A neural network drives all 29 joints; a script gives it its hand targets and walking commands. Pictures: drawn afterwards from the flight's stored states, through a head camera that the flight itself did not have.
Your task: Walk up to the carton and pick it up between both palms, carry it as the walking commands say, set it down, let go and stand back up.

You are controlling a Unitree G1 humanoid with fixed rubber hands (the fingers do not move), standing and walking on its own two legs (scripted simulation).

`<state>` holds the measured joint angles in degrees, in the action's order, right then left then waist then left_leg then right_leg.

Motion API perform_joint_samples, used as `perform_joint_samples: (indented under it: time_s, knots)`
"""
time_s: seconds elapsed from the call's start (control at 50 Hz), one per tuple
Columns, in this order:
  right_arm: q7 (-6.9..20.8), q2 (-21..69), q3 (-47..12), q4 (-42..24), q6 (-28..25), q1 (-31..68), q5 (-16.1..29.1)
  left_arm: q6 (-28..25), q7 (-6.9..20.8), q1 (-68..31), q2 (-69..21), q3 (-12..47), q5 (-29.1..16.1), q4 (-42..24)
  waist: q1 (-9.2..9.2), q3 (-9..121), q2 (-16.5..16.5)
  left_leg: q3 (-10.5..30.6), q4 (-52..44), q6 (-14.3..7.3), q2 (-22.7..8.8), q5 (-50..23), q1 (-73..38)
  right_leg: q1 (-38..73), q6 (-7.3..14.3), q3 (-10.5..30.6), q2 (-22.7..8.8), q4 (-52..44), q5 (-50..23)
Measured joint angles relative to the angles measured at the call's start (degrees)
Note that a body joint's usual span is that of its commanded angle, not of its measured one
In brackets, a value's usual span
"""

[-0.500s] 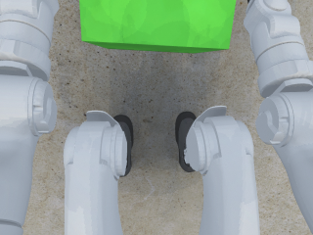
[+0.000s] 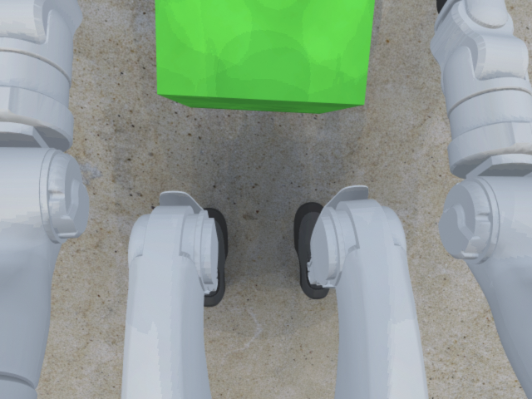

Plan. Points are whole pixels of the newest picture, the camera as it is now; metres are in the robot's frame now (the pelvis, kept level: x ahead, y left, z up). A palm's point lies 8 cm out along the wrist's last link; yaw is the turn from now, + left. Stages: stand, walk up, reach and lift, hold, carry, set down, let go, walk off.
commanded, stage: set down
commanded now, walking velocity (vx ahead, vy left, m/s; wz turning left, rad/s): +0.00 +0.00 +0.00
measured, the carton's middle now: (262, 9) +0.57 +0.00 -0.27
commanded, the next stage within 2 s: let go in 1.00 s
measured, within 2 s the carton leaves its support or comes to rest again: neither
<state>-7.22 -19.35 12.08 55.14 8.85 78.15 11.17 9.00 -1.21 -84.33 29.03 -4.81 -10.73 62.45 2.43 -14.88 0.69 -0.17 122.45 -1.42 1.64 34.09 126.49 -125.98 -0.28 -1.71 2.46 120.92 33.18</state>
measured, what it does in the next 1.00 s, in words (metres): rises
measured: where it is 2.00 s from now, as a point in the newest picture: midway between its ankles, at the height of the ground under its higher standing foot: (262, 269)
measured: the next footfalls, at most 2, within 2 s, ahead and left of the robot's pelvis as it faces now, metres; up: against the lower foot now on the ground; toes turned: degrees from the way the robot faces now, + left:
none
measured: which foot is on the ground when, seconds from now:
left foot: down 0.00-1.00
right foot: down 0.00-1.00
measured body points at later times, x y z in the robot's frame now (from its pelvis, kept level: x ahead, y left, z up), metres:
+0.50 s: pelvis +0.01 +0.00 +0.13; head +0.34 +0.01 +0.43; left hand +0.59 +0.23 +0.03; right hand +0.56 -0.21 +0.03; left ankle +0.10 +0.11 -0.36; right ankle +0.11 -0.11 -0.36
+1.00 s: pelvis +0.04 +0.00 +0.26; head +0.34 +0.02 +0.59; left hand +0.59 +0.23 +0.17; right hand +0.56 -0.21 +0.17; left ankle +0.10 +0.11 -0.36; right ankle +0.11 -0.11 -0.36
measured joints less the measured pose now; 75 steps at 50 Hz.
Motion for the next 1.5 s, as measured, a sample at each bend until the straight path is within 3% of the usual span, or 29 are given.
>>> perform_joint_samples:
  time_s: [0.54, 0.94, 1.14, 1.24, 1.4, 1.5]
  knots:
    - [3.0, 2.9, 5.7, -9.1, 5.4, -7.7, -5.0, 4.8, 4.9, 7.1, -0.8, -6.6, 5.5, -6.4, 0.75, 14.3, -1.0, 1.1, -30.4, 0.6, 0.8, -7.5, -14.3, 14.4, -0.1, 1.4, 0.1, -30.2, -7.2]
    - [5.9, 4.8, 7.9, -10.4, 3.6, -14.7, -7.9, 3.0, 7.2, 13.5, -3.4, -9.6, 8.4, -7.5, 0.65, 16.6, -0.9, 1.5, -57.3, 0.4, 0.8, -15.2, -35.4, 35.3, -0.4, 2.9, 0.0, -57.1, -15.1]
    - [6.8, 7.5, 10.4, -8.5, 1.2, -17.9, -13.3, 0.8, 7.3, 16.0, -6.7, -13.7, 14.5, -5.1, 0.46, 17.3, -1.4, 2.4, -65.5, 0.6, 1.0, -17.6, -42.3, 42.5, -0.2, 2.5, -0.4, -65.4, -17.3]
    - [8.2, 7.8, 8.5, -12.0, 0.5, -24.0, -15.0, 0.5, 5.0, 23.3, -9.3, -13.8, 16.3, -10.4, 0.01, 16.9, -1.0, 2.4, -68.6, 0.6, 1.1, -18.2, -45.4, 45.3, 0.0, 2.7, -0.5, -68.1, -17.8]
    - [10.6, 7.6, 1.8, -22.1, -0.6, -44.4, -12.9, -0.2, 2.7, 46.8, -13.6, -8.4, 13.5, -27.1, -0.55, 18.1, -0.5, 2.7, -74.0, 1.0, 1.1, -18.3, -55.0, 54.6, 0.5, 3.1, -0.4, -72.8, -17.6]
    - [11.6, 6.7, -1.1, -23.6, -1.9, -54.3, -10.7, -1.8, 2.9, 57.1, -14.9, -6.7, 12.7, -28.8, -0.34, 18.1, -0.1, 2.8, -77.6, 1.2, 0.9, -18.2, -65.0, 64.4, 0.9, 3.2, -0.3, -76.1, -17.4]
